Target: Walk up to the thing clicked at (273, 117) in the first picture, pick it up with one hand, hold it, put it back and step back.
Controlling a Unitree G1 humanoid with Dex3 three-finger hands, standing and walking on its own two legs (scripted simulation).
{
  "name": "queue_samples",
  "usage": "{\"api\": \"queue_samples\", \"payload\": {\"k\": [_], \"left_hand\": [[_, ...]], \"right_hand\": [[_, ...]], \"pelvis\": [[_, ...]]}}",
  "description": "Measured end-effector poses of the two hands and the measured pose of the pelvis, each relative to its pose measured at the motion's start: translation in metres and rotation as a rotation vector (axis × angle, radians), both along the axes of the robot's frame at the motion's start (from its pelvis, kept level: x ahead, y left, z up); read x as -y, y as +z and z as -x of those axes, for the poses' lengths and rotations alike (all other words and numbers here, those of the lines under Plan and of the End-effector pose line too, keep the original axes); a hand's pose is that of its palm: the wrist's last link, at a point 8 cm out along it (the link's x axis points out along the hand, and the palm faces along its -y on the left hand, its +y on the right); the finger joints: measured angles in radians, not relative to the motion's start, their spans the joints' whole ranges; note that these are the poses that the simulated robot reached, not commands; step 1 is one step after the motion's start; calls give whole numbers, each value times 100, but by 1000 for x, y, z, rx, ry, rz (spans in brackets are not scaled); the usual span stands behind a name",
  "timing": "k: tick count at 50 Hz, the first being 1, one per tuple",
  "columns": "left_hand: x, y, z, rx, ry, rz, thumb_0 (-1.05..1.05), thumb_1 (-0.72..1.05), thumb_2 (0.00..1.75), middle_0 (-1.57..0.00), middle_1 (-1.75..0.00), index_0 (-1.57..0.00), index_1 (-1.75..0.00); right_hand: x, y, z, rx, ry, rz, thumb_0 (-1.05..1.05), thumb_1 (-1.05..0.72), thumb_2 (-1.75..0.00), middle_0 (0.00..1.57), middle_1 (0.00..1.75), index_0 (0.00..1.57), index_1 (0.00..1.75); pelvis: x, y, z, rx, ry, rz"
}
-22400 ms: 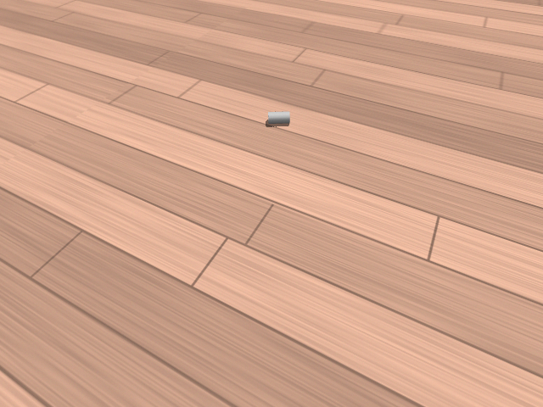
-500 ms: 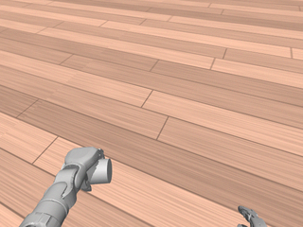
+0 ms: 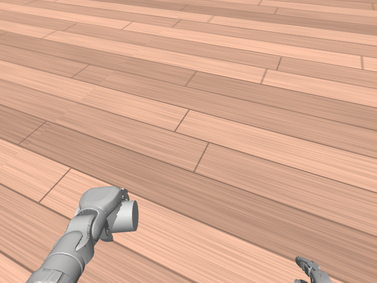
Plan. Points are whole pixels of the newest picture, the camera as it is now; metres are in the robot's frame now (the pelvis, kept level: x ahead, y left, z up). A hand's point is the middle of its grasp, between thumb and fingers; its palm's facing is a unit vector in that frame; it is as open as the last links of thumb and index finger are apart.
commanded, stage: crouch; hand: left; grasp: from above
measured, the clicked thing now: (108, 217) +0.29 +0.23 -0.07
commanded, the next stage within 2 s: lower in 1.80 s
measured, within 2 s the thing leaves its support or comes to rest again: neither
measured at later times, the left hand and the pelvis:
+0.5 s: hand (126, 230) +0.32 +0.23 -0.25, palm faces -0.44 +0.02 -0.90, open 10.0 cm; pelvis -0.02 +0.01 -0.12, yaw +0 degrees
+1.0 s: hand (139, 243) +0.36 +0.24 -0.48, palm faces -0.47 -0.02 -0.88, open 10.0 cm; pelvis -0.05 +0.01 -0.30, yaw -2 degrees
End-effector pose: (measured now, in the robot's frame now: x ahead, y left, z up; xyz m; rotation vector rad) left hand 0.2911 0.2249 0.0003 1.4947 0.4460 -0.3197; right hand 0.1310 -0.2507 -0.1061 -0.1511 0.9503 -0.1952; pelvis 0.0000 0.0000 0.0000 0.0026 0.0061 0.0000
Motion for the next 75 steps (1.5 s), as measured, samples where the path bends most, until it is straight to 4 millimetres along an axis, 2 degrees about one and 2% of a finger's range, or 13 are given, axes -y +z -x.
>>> {"api": "queue_samples", "payload": {"k": [5, 10, 16, 23, 31, 35, 40, 47, 52, 58, 75], "left_hand": [[0, -20, 3, -13, -7, -2, -2, -2, 53, -73, -49, -73, -50], [-1, -50, 4, -33, -11, -21, -2, -2, 52, -74, -48, -73, -50], [-4, -100, -5, -30, -31, -47, -2, -3, 52, -74, -50, -73, -51], [-5, -170, -29, 21, -37, -67, -2, -2, 52, -72, -51, -72, -52], [-9, -249, -60, 46, -2, -75, -2, -1, 52, -71, -51, -71, -53], [-11, -288, -66, 26, 11, -69, -2, -1, 54, -71, -52, -70, -53], [-13, -339, -66, -14, -4, -56, -2, -1, 54, -71, -52, -70, -53], [-16, -399, -70, -16, -28, -37, -2, -2, 53, -72, -51, -72, -52], [-17, -429, -78, 8, -20, -32, -2, -3, 54, -73, -50, -72, -51], [-20, -454, -88, 14, 3, -39, -2, -4, 54, -74, -49, -73, -51], [-19, -510, -97, -21, -12, -25, -2, -3, 53, -74, -48, -74, -49]], "right_hand": [[3, -2, 4, -27, 1, 13, 1, -88, -89, 20, 30, 20, 30], [10, -11, 19, -87, 0, 38, 1, -88, -89, 20, 30, 20, 30], [24, -39, 50, -177, -14, 86, 1, -88, -89, 20, 30, 20, 30], [34, -95, 96, -291, -56, 138, 0, -88, -89, 20, 30, 20, 30], [23, -174, 132, -380, -89, 136, 1, -88, -89, 20, 30, 20, 30], [13, -210, 138, -399, -80, 112, 1, -88, -89, 20, 30, 20, 30], [3, -252, 135, -405, -47, 90, 1, -88, -89, 20, 30, 20, 30], [5, -297, 122, -402, 26, 98, 0, -89, -89, 20, 30, 20, 30], [13, -318, 114, -397, 67, 120, 0, -89, -89, 20, 30, 20, 30], [22, -334, 115, -402, 82, 141, 0, -90, -90, 20, 30, 20, 30], [23, -377, 158, -500, 60, 111, 0, -90, -90, 20, 30, 20, 30]], "pelvis": [[1, -2, 1, -22, 5, 0], [1, -10, 4, -74, 10, 4], [0, -39, 10, -198, 16, 15], [-4, -97, 22, -354, 12, 29], [-8, -171, 34, -499, 3, 42], [-10, -203, 40, -548, 3, 48], [-11, -239, 45, -600, 3, 56], [-9, -285, 49, -648, 4, 67], [-7, -309, 52, -659, 0, 74], [-4, -332, 54, -663, -9, 78], [-3, -380, 62, -646, -27, 78]]}}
